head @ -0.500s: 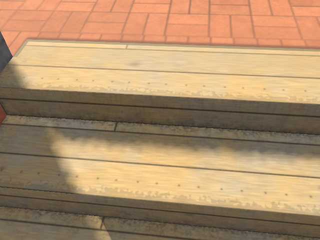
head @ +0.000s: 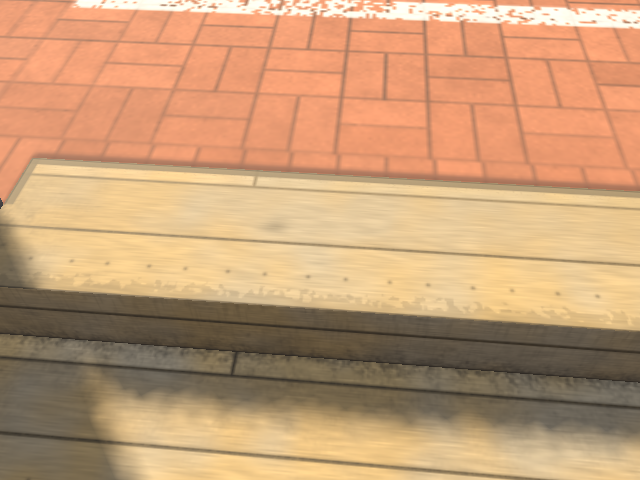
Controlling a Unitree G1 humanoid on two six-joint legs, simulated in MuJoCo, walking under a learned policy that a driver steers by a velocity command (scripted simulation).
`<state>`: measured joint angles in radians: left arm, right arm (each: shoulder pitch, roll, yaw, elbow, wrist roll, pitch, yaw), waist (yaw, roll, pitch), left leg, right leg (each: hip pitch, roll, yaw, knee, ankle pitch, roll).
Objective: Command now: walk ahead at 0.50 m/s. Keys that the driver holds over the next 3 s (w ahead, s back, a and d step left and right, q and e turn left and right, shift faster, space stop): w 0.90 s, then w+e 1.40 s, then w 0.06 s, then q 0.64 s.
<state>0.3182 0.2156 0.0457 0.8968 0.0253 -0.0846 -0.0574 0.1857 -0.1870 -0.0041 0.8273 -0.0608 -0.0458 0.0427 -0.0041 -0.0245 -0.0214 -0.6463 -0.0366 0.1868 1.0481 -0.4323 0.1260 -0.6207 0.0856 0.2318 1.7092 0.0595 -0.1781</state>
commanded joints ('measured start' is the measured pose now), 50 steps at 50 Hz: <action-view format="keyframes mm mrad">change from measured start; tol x32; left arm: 1 56 -49 -38 -98 6 0 -28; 16 -589 -39 -109 -286 10 98 -8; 22 -506 13 -84 -294 1 110 -56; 26 317 168 -21 -13 62 107 -11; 35 -99 -116 -82 164 66 -6 -8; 50 349 76 -34 169 65 -74 -63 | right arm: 1 31 41 8 126 -52 -40 55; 24 490 -194 1 280 -52 -92 93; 43 -559 -1 85 -193 19 41 23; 50 -36 -119 29 -59 38 3 39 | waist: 1 91 -78 52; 22 90 236 -36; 25 187 -31 -464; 44 20 -111 20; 50 -67 57 -420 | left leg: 1 124 256 -549 -643 -8 52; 15 565 285 -338 -905 334 79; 23 678 325 -142 -643 1954 94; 25 95 154 -261 -162 1361 9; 26 -96 -80 -348 435 369 -31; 31 -496 -12 -453 1037 378 132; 40 -869 142 -215 818 204 140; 48 -91 -4 -23 107 -4 43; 50 602 135 -431 1 279 193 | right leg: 1 -490 -10 155 322 117 -119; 14 -1054 -133 -206 166 -24 -44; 23 -34 31 -439 -675 -408 21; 25 760 -149 166 -874 -264 -182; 27 566 -312 618 -1237 -527 -205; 35 127 -192 -130 -1383 -288 -52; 43 132 -295 -115 -1661 -210 -66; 48 572 -349 -192 -1415 1052 -39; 50 147 -234 -160 -1000 859 37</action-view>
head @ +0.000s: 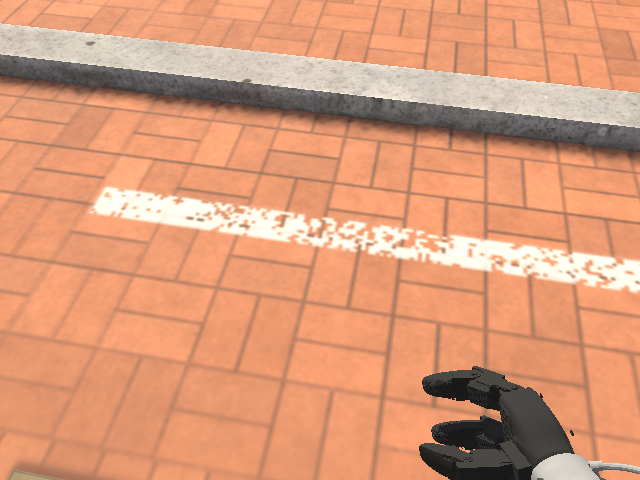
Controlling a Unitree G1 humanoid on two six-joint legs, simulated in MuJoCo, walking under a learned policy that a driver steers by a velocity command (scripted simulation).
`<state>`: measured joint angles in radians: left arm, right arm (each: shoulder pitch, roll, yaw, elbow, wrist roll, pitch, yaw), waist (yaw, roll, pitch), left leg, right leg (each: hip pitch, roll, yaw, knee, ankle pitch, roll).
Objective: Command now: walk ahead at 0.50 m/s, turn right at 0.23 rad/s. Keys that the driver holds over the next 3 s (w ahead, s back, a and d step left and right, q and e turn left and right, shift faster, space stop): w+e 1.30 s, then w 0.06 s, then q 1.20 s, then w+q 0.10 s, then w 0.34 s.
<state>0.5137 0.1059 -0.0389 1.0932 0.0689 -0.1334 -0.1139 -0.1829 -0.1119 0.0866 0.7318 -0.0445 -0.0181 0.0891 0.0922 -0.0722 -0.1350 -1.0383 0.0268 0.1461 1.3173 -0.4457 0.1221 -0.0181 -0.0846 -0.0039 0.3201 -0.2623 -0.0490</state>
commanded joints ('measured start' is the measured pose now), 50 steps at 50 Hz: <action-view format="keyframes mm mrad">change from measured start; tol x32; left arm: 1 95 110 39 -40 26 -10 -16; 24 -639 92 83 -255 -32 73 17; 30 -501 198 141 -240 -58 29 69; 33 119 273 163 -53 -16 37 116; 40 -350 189 116 -210 -103 30 100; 50 -121 229 148 -261 -107 67 155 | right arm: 1 598 -248 -86 121 -18 -17 -29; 11 281 -34 -74 252 -25 -106 -87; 32 677 -122 -101 222 -67 -120 -75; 50 83 -226 -165 -33 75 -118 -112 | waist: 1 -275 270 -336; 50 -70 -24 117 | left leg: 1 1194 188 -729 -582 81 238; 3 804 268 -914 -830 -373 179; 11 558 179 -125 -991 267 26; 30 1205 266 181 -822 1333 -7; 33 340 -47 -48 -67 -80 -176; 39 381 54 -221 34 103 -110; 50 632 -22 -235 -842 470 -166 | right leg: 1 -698 70 135 644 443 -83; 3 -902 107 267 1433 207 -60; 6 -961 70 243 1680 260 -119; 28 -687 106 -65 306 60 -39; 31 9 161 -14 395 430 -195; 33 600 -123 611 96 445 -356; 39 -288 -76 497 -102 335 -290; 50 -247 1 432 30 62 -145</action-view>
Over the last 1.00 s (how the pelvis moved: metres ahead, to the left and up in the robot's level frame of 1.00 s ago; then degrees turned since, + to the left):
0.61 0.02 0.25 0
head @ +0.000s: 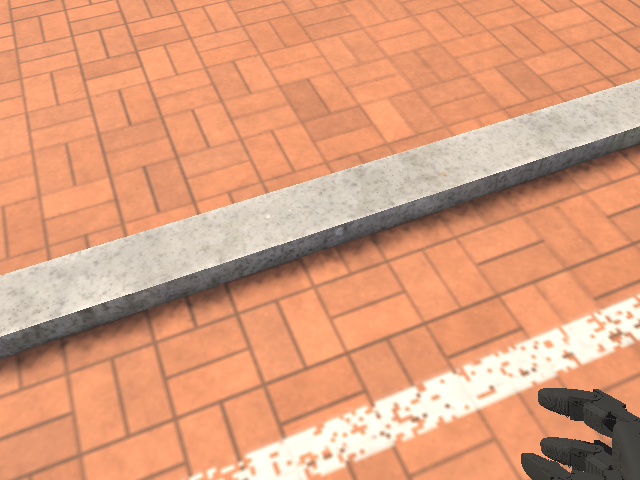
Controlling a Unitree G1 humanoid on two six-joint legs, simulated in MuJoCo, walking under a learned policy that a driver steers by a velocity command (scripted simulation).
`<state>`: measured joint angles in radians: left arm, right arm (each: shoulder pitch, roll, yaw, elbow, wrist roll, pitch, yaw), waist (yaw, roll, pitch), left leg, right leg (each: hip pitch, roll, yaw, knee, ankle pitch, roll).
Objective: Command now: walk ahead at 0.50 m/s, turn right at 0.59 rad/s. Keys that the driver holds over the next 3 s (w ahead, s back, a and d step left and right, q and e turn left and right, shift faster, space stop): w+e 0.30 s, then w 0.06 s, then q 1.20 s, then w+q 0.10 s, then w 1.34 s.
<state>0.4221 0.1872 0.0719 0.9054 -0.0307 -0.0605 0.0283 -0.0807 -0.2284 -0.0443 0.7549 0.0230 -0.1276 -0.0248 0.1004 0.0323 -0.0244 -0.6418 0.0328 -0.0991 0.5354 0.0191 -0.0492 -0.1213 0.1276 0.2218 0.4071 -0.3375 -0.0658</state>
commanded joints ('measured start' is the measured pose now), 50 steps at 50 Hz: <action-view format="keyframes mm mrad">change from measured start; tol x32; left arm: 1 -37 149 41 -87 -2 -1 18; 50 -404 179 40 -248 45 62 28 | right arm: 1 20 -130 -44 -45 3 -16 6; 5 420 -264 -89 35 -25 -14 11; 50 386 -290 -95 -108 -71 133 25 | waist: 1 -99 -133 -9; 5 -162 385 -394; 21 -156 31 26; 28 -63 -260 -379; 50 -183 218 -84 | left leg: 1 273 -31 14 -77 -41 22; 3 613 69 -43 -57 -90 108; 5 1059 452 -774 -198 -354 361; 10 464 230 -196 -300 -220 218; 26 475 121 101 6 305 131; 28 -10 -24 87 567 -737 8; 30 -104 25 16 736 -701 -1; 46 330 -2 184 80 -243 82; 50 515 334 -412 -214 185 408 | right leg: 1 -103 -206 215 14 207 -115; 7 -737 -146 -80 1029 -54 39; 24 -355 -138 -245 137 277 27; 28 513 -609 185 167 1280 -257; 35 -185 -431 -135 -122 542 -174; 44 -131 -475 -242 -79 321 -120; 50 -637 -133 -207 796 -321 127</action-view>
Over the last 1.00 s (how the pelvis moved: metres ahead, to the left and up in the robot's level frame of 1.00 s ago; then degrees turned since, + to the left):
0.54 -0.14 0.14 -33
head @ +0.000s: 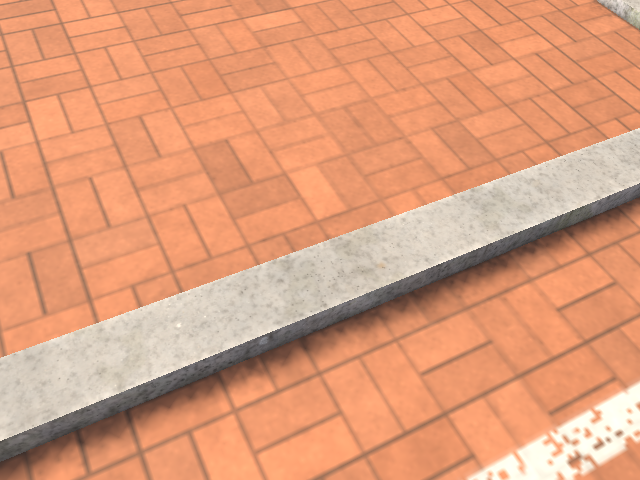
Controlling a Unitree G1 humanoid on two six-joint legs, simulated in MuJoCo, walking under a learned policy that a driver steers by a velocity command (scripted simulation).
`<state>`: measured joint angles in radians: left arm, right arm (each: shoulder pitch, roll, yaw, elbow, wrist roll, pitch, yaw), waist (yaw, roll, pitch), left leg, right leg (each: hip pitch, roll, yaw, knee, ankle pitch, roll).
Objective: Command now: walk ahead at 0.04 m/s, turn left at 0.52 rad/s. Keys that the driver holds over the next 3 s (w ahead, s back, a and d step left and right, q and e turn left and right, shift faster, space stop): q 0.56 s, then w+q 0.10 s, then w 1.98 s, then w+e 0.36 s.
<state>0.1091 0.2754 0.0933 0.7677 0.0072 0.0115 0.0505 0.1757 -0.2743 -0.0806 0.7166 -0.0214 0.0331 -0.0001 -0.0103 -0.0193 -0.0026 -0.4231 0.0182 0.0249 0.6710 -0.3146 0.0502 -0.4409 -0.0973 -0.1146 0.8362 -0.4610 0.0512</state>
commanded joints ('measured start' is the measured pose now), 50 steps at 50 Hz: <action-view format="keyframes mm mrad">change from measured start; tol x16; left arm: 1 -89 95 23 -106 -5 -8 9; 50 86 95 -9 -66 36 -32 -108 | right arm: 1 87 -223 -53 -77 -15 -43 -1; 35 -63 -108 -16 -158 -10 33 78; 42 342 -260 -27 -32 -15 -44 28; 50 225 -126 15 13 13 -97 14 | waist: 1 -42 208 -103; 21 39 177 -129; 24 -5 -321 -90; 27 -36 -99 -67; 39 15 -162 37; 42 -112 356 -10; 50 -6 116 83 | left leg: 1 296 297 -465 -334 465 255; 21 177 80 -520 -242 274 122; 24 -253 -168 -175 264 -340 -40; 28 -266 -75 -156 616 -118 -128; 35 -92 -48 -24 170 -105 -74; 40 399 -110 69 -276 2 13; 42 629 315 -615 -510 -393 103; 50 461 159 -259 -528 273 139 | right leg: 1 -332 76 166 387 -108 -9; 21 160 144 184 -412 234 -36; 23 400 -171 423 -489 443 -160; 25 302 -313 581 -526 602 -341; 28 291 -173 347 -487 595 -249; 34 330 -140 257 -617 27 -205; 39 184 -131 188 -551 4 -193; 43 -378 72 96 138 -123 -98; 50 -273 20 84 142 258 -60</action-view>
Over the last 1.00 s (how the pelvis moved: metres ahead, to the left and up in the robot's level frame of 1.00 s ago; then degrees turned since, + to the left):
0.33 -0.01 -0.01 1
